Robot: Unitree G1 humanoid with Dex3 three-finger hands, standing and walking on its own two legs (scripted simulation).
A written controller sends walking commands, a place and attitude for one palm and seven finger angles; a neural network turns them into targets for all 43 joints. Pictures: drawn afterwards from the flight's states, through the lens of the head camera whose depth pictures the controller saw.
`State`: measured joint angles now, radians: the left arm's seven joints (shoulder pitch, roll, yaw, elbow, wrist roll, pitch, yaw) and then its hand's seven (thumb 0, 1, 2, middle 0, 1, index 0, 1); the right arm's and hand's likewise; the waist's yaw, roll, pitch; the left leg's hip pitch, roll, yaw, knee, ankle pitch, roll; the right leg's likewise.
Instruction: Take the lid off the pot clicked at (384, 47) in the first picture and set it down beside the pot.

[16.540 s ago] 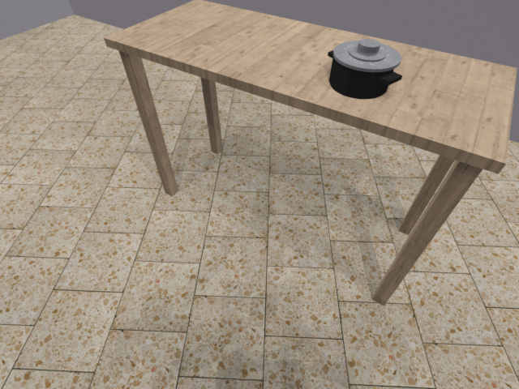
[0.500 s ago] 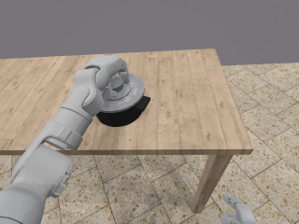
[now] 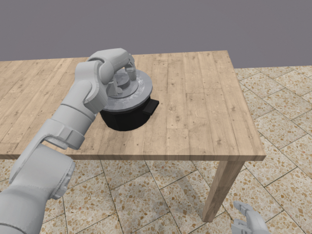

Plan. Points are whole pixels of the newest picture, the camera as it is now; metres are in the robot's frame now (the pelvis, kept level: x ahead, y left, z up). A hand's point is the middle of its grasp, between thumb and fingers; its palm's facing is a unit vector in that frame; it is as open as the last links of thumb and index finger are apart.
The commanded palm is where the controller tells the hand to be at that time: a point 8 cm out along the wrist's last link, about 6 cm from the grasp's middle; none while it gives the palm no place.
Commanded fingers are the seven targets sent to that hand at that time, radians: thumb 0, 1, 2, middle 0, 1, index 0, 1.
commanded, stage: lift the lid straight up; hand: left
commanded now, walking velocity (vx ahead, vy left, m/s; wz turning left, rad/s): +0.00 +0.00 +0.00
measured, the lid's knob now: (119, 81) +0.46 +0.12 +0.17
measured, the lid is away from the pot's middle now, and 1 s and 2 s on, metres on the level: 0.01 0.00 0.06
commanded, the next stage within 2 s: move the lid sideways beside the pot in 1.50 s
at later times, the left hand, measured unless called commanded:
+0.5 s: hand (109, 66) +0.44 +0.12 +0.23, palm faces -0.22 -0.08 -0.97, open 8.1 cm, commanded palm +0.42 +0.13 +0.31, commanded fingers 0.00 0.47 1.21 -0.80 -0.88 -0.87 -0.92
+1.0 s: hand (104, 51) +0.43 +0.12 +0.27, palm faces -0.15 -0.07 -0.99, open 8.1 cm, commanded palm +0.42 +0.13 +0.35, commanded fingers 0.00 0.47 1.21 -0.80 -0.88 -0.87 -0.92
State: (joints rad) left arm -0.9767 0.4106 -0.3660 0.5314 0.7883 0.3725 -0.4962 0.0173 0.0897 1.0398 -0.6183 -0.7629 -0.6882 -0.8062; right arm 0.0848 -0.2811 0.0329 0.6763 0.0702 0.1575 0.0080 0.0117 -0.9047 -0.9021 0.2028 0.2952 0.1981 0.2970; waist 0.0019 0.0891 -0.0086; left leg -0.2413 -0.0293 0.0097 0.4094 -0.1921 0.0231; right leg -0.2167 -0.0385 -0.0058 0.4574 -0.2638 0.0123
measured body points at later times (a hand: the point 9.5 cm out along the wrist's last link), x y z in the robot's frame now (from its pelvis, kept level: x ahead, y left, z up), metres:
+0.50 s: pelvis +0.00 +0.01 +0.00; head +0.01 -0.04 +0.45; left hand +0.44 +0.13 +0.28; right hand +0.16 -0.23 -0.12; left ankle +0.01 +0.11 -0.74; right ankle -0.02 -0.13 -0.74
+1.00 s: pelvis -0.01 +0.01 +0.00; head +0.00 -0.04 +0.45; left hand +0.44 +0.12 +0.33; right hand +0.18 -0.23 -0.12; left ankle +0.01 +0.11 -0.74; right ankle -0.02 -0.13 -0.74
